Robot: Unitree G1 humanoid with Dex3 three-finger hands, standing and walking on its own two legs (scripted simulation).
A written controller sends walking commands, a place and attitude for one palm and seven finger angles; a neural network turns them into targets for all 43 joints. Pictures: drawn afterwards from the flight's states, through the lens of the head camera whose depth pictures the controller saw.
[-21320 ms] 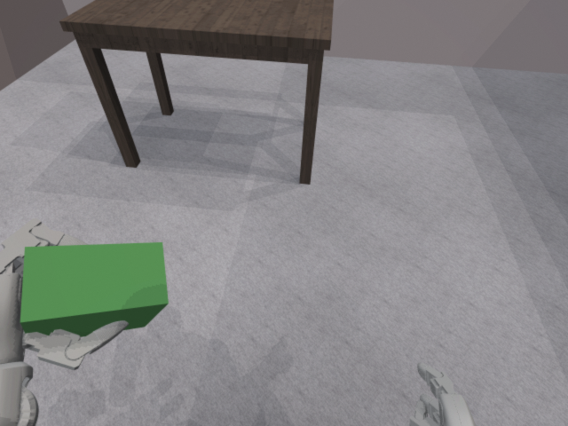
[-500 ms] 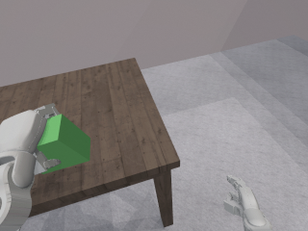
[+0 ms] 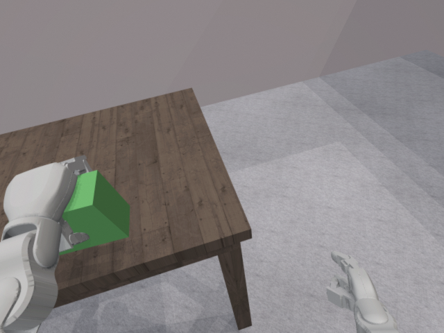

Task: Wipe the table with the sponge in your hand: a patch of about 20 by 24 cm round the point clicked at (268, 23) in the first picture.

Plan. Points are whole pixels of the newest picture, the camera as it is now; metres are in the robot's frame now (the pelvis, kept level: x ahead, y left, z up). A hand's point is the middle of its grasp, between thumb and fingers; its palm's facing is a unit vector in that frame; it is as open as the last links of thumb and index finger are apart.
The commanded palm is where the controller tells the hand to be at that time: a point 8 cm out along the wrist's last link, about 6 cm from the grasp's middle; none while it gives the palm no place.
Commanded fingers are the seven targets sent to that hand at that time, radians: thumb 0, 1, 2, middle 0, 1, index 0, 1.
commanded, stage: turn the palm down, sponge in hand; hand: left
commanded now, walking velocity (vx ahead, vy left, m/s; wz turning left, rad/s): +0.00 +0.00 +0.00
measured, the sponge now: (83, 220) +0.24 +0.28 +0.12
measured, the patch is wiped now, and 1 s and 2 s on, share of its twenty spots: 0.00 0.00 0.00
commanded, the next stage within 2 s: move the sponge above the wiping area in 0.18 s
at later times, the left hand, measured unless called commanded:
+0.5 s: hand (67, 211) +0.23 +0.29 +0.16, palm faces +0.12 -0.04 -0.99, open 10.2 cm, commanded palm +0.19 +0.29 +0.22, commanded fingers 0.00 0.10 1.30 -1.20 -1.60 -1.20 -1.60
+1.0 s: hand (60, 219) +0.22 +0.31 +0.14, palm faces +0.09 -0.05 -0.99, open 10.2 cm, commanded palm +0.19 +0.30 +0.21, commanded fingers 0.00 0.10 1.30 -1.20 -1.60 -1.20 -1.60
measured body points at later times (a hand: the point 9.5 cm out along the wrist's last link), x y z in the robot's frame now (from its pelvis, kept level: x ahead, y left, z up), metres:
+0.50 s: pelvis +0.00 -0.01 +0.00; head -0.02 -0.07 +0.44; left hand +0.22 +0.29 +0.21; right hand +0.25 -0.21 -0.09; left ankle -0.01 +0.12 -0.74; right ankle +0.01 -0.10 -0.74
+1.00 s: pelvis +0.00 +0.01 +0.00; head -0.01 -0.04 +0.45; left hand +0.21 +0.31 +0.19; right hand +0.25 -0.19 -0.09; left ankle -0.01 +0.12 -0.74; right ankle +0.01 -0.10 -0.74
